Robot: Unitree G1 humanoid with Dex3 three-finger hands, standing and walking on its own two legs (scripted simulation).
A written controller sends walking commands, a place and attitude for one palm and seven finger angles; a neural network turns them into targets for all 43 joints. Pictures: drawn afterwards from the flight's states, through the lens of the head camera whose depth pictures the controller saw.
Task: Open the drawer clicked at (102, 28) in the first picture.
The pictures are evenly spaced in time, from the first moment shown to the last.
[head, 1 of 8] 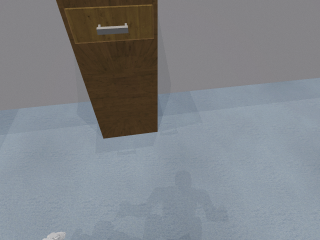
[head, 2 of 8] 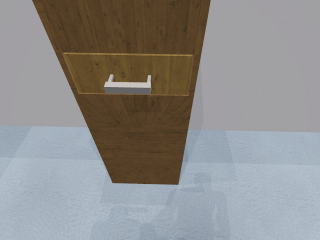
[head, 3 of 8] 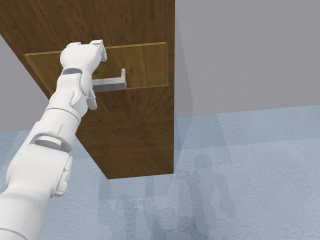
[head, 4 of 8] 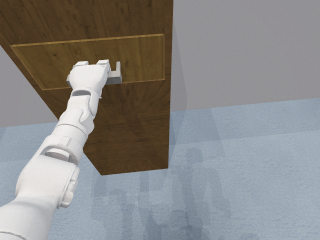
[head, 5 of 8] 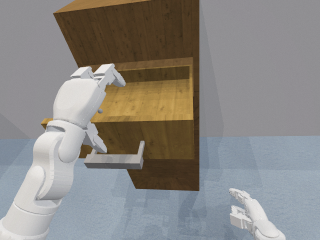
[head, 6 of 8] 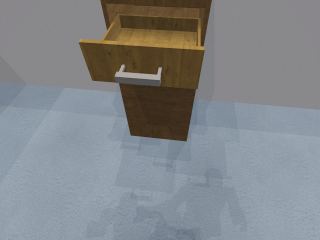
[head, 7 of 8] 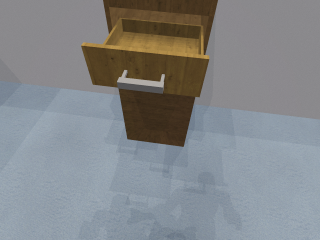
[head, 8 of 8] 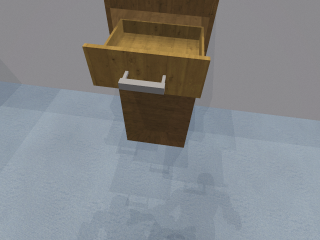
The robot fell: no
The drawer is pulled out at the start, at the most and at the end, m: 0.00 0.30 0.29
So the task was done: yes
